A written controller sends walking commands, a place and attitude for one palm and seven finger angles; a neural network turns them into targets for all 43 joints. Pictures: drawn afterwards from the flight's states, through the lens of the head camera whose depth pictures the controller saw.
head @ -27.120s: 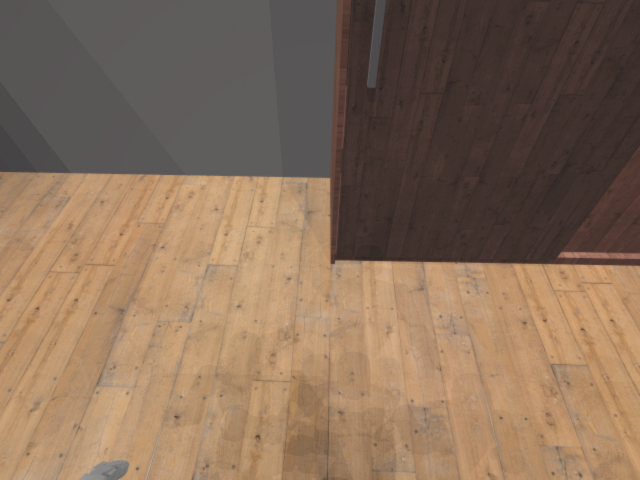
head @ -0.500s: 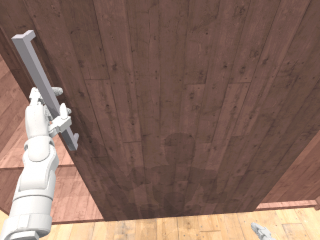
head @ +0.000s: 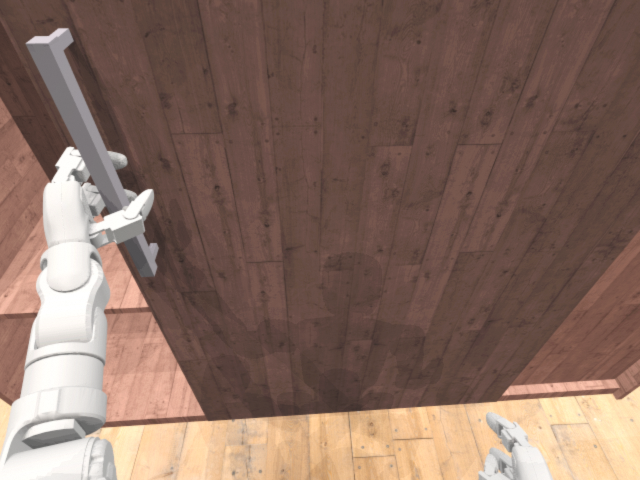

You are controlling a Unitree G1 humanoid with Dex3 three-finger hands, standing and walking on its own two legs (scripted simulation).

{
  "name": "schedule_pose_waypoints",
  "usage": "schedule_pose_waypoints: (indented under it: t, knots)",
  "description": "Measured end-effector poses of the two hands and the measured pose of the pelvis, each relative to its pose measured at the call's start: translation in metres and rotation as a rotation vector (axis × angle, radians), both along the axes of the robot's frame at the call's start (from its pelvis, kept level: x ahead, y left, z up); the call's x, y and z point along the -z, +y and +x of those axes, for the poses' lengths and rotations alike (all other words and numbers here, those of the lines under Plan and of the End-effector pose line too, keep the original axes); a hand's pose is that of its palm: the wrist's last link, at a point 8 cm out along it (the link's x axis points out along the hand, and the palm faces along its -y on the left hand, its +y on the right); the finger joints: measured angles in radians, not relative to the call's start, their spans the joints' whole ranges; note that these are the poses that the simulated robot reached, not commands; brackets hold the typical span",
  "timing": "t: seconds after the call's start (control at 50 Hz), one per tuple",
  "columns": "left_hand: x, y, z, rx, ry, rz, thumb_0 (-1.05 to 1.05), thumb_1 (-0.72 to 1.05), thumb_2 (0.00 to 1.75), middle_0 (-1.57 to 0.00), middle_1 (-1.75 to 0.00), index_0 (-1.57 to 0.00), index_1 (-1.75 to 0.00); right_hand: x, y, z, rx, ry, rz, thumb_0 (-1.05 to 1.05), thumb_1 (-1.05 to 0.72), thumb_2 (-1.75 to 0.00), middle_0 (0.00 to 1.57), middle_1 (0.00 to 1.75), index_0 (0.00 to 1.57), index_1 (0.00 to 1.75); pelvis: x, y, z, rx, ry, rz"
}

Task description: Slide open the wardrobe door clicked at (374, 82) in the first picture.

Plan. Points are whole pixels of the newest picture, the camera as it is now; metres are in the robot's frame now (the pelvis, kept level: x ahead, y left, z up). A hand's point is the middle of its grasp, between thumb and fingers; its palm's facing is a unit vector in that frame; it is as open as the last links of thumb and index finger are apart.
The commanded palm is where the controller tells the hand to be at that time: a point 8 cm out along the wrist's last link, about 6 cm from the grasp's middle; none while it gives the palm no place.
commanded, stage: loosen the grip on the handle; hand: left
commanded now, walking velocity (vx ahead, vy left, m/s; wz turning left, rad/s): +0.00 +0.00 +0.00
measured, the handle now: (113, 175) +0.41 +0.29 +0.19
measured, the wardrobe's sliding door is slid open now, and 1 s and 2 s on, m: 0.43 0.43 0.43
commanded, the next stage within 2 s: slip the hand off the handle in 0.38 s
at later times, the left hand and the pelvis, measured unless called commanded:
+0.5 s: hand (127, 214) +0.37 +0.27 +0.16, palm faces +0.43 -0.89 -0.17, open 14.5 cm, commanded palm +0.34 +0.31 +0.15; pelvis -0.04 +0.01 -0.01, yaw -2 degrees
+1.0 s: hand (100, 213) +0.38 +0.31 +0.15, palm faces +0.40 -0.90 -0.18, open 13.7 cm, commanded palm +0.36 +0.37 +0.15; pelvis -0.02 +0.00 -0.02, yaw -1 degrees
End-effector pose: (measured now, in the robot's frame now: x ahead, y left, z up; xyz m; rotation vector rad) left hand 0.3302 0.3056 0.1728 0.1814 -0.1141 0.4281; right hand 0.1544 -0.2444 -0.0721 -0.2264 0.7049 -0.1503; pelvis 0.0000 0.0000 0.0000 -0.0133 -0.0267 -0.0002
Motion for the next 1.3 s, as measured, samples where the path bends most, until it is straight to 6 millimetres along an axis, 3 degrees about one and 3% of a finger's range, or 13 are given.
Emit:
schedule_pose_waypoints:
  t: [0.2,0.3,0.4,0.56,0.8,1.14,1.3]
  knots:
    - [0.003,-0.002,0.001,-0.011,-0.021,0.041,-0.01,-0.31,0.33,-0.41,-1.35,-0.31,-1.30,0.015,-0.006,-0.061,0.064,0.099,-0.046,0.01,-0.90,-0.90,0.20,0.30,0.21,0.30,0.006,0.004,-0.022,0.010,-0.002,-0.002]
    - [0.006,0.000,0.001,0.006,-0.025,0.043,-0.01,-0.46,0.25,-0.36,-1.28,-0.31,-1.26,0.024,-0.004,-0.087,0.097,0.144,-0.048,0.01,-0.90,-0.90,0.20,0.30,0.21,0.30,0.007,0.008,-0.028,0.030,0.005,-0.003]
    - [0.008,0.002,0.001,0.007,-0.037,0.036,-0.01,-0.52,0.22,-0.36,-1.25,-0.29,-1.20,0.030,0.000,-0.100,0.100,0.164,-0.051,0.01,-0.90,-0.90,0.20,0.30,0.21,0.30,0.009,0.009,-0.032,0.034,0.012,-0.006]
    - [0.011,0.003,-0.002,-0.004,-0.014,0.038,-0.02,-0.55,0.21,-0.34,-1.23,-0.27,-1.16,0.031,0.004,-0.095,0.085,0.129,-0.049,0.01,-0.90,-0.90,0.20,0.30,0.21,0.30,0.012,0.010,-0.035,0.035,0.021,-0.009]
    - [0.017,0.025,-0.002,-0.006,-0.008,0.040,-0.02,-0.55,0.20,-0.38,-1.23,-0.27,-1.16,0.026,-0.002,-0.076,0.074,0.084,-0.083,0.01,-0.90,-0.90,0.20,0.30,0.21,0.30,0.016,0.006,-0.032,0.033,0.036,-0.020]
    - [0.009,0.049,0.011,0.039,0.018,0.027,-0.02,-0.55,0.20,-0.61,-1.32,-0.49,-1.32,0.038,-0.014,-0.083,0.115,0.184,-0.086,0.01,-0.90,-0.90,0.20,0.30,0.21,0.30,0.019,-0.001,-0.018,0.030,0.077,-0.034]
    - [0.014,0.054,0.007,0.038,0.008,0.012,-0.02,-0.55,0.20,-0.58,-1.28,-0.47,-1.28,0.039,-0.012,-0.077,0.160,0.185,-0.051,0.01,-0.90,-0.90,0.20,0.30,0.21,0.30,0.018,0.003,-0.003,0.062,0.083,-0.026]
